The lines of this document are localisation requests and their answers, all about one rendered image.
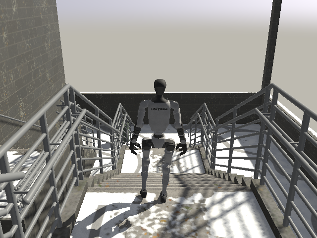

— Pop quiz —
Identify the left robot foot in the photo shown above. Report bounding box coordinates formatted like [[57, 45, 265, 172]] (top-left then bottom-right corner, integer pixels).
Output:
[[140, 189, 147, 198]]

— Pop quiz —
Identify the left robot forearm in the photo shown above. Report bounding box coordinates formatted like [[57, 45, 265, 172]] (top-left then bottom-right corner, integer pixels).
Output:
[[131, 120, 141, 143]]

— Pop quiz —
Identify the right robot upper arm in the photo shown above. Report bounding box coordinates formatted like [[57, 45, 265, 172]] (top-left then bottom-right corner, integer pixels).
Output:
[[170, 101, 182, 128]]

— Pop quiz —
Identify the robot left hand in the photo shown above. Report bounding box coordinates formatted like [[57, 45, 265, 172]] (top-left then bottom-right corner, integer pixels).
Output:
[[129, 142, 141, 155]]

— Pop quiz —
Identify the robot right hand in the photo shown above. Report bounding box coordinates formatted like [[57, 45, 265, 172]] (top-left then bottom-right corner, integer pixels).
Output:
[[176, 143, 187, 156]]

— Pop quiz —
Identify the right robot forearm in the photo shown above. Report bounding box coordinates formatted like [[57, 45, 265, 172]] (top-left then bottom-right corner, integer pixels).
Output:
[[177, 121, 186, 144]]

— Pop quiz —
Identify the robot left thigh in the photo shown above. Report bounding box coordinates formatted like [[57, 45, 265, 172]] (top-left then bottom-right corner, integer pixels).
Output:
[[142, 137, 152, 166]]

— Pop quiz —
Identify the left robot upper arm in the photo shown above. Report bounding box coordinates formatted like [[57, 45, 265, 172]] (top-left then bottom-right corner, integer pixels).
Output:
[[136, 100, 149, 128]]

